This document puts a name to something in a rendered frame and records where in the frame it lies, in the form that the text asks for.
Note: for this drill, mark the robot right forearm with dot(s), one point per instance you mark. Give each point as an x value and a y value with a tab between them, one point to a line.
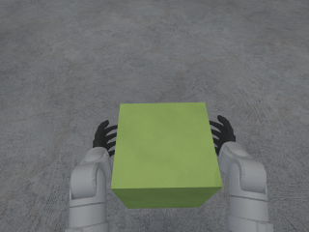
247	190

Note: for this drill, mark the robot left forearm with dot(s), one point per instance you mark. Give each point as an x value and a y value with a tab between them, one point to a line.
88	191

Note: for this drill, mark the robot right hand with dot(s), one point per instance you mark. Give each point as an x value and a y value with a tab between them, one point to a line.
226	134

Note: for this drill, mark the carton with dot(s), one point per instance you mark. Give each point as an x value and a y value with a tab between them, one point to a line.
164	156

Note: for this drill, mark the robot left hand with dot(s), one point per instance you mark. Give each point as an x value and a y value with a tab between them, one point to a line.
101	139

